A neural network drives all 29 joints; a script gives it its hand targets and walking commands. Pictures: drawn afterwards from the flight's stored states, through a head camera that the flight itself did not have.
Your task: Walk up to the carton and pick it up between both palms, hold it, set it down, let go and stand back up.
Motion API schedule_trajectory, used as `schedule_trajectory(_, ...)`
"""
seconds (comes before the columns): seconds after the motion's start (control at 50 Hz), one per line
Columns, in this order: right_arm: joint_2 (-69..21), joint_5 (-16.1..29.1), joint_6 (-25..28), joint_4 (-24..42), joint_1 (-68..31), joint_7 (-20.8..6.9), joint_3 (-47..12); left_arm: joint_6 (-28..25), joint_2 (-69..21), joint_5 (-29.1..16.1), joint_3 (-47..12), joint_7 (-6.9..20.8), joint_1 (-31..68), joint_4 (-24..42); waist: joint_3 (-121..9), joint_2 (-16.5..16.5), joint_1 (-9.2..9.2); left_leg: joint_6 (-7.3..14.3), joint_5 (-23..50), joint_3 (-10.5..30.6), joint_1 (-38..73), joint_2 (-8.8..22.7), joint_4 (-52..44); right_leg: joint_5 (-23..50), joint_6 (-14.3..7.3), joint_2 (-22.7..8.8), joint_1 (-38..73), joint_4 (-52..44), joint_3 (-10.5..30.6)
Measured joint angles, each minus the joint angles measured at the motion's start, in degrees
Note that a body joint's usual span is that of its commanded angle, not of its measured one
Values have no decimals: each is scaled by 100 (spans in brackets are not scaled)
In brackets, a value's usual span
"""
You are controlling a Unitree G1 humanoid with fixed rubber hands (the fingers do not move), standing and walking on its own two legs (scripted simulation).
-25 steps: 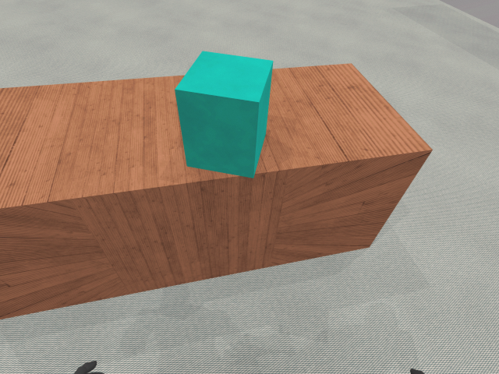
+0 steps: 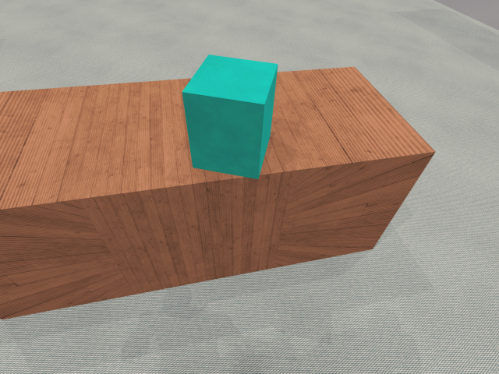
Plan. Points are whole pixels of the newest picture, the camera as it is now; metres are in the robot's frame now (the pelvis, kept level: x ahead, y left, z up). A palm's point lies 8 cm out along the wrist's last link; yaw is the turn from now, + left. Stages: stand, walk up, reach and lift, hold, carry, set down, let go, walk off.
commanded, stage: stand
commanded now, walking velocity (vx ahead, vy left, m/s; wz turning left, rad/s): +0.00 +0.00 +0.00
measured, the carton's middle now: (233, 117) +0.78 +0.07 -0.04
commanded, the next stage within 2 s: walk up in 0.58 s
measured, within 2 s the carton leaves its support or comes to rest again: neither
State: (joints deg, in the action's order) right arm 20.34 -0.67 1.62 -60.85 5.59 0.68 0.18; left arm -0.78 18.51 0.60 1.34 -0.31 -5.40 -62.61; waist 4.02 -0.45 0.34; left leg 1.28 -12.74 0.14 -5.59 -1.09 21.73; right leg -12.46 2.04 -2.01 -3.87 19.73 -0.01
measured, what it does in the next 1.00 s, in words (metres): stands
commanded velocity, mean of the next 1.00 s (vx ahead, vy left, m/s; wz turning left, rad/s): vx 0.00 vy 0.00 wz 0.00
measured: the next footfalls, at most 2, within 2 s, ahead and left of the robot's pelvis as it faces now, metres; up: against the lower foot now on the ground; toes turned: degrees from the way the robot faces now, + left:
left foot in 1.04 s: +0.11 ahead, +0.13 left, +0.00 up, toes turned +10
right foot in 1.48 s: +0.36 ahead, -0.09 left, +0.00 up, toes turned +9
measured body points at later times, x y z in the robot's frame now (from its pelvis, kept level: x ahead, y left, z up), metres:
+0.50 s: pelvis +0.00 +0.00 +0.00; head +0.01 +0.01 +0.45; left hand +0.09 +0.30 -0.13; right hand +0.10 -0.30 -0.12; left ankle -0.01 +0.10 -0.75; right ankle -0.02 -0.14 -0.75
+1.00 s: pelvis +0.04 +0.01 -0.03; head +0.03 +0.03 +0.42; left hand +0.06 +0.35 -0.14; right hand +0.15 -0.31 -0.13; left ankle +0.02 +0.10 -0.73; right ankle -0.02 -0.14 -0.75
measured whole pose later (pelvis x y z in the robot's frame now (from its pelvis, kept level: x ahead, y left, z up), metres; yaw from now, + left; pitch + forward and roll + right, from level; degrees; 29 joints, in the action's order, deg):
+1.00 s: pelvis +0.04 +0.01 -0.03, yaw +9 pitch -4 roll -4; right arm 24.2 -1.6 1.9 -54.0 15.7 -1.7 3.9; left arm -3.9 23.2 2.4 6.5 2.0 -14.0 -52.5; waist 2.4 1.8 0.7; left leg 2.2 -27.4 2.9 -19.2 0.0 50.0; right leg -24.2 1.8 -1.8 -3.9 32.1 -7.7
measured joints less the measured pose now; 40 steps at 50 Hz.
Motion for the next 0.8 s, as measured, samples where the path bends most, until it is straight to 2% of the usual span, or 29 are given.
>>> schedule_trajectory(0.76,3,2,10,79,68,-28,-63,-6,62,4,-31,16,-37,57,-46,-23,-10,49,18,104,-12,-82,-15,0,49,-79,62,-69,-110)
schedule_trajectory(0.8,20,-32,21,208,197,-102,49,-36,78,48,75,100,-91,203,-92,-3,-51,85,-89,185,-152,-89,207,-386,-111,-75,-74,256,-204)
